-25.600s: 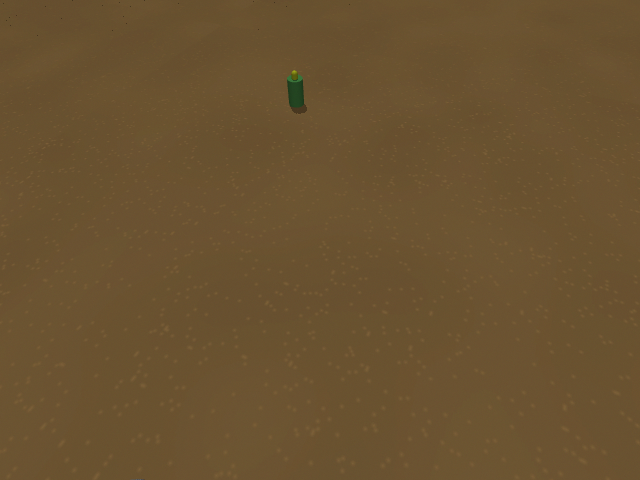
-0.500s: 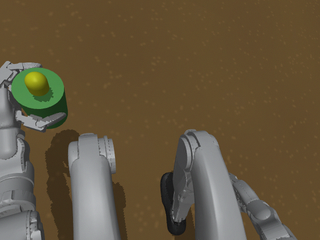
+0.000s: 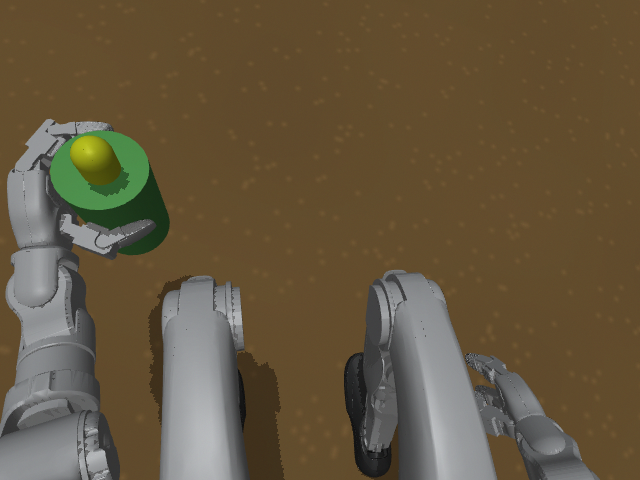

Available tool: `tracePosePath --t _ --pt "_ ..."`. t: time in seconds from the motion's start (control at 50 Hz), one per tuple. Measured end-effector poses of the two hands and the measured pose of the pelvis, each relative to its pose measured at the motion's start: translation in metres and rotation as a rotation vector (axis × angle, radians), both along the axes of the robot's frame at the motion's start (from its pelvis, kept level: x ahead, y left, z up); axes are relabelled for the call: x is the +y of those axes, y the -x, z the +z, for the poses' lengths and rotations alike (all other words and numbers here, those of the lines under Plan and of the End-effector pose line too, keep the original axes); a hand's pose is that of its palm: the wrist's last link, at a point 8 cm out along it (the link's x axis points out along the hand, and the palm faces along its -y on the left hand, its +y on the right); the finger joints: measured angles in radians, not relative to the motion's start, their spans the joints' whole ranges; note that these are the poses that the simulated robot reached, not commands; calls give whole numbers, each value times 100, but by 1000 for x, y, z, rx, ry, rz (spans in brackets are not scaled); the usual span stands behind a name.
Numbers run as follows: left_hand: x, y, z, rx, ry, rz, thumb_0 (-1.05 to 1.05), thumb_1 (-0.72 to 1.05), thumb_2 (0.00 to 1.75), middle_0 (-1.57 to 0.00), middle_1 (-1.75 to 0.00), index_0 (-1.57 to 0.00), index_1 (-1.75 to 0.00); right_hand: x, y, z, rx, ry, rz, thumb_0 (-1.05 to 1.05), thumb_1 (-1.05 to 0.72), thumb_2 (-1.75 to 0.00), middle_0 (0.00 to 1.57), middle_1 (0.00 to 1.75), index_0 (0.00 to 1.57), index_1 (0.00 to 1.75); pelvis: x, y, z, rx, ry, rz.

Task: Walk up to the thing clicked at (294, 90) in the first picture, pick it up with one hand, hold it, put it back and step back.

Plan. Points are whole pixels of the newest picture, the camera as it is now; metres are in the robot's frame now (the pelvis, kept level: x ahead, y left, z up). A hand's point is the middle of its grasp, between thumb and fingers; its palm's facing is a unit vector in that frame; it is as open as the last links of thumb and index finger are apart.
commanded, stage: settle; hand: left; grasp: from the side
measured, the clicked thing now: (116, 193) +0.41 +0.25 -0.04
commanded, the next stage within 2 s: lift in 0.46 s
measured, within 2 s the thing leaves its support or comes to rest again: neither
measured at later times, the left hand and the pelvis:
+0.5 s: hand (93, 183) +0.41 +0.26 +0.00, palm faces +0.17 -0.99 -0.04, open 11.9 cm; pelvis +0.00 +0.00 +0.03, yaw +2 degrees
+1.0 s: hand (72, 167) +0.40 +0.25 +0.07, palm faces +0.13 -0.99 -0.03, open 12.0 cm; pelvis +0.00 +0.00 +0.07, yaw +3 degrees
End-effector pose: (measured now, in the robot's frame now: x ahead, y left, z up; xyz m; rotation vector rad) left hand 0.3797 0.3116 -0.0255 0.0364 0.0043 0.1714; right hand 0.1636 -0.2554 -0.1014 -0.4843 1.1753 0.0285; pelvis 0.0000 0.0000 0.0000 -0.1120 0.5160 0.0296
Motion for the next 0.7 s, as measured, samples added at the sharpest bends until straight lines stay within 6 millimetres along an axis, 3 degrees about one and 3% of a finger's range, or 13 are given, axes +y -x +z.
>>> tracePosePath --t 0.7 --pt "-5 -1 43 7 4 -8 2 -58 102 -62 -97 -61 -93 2 12 26 -21 -27 -49 0 -91 -90 20 30 21 30 -1 1 32 26 -25 20"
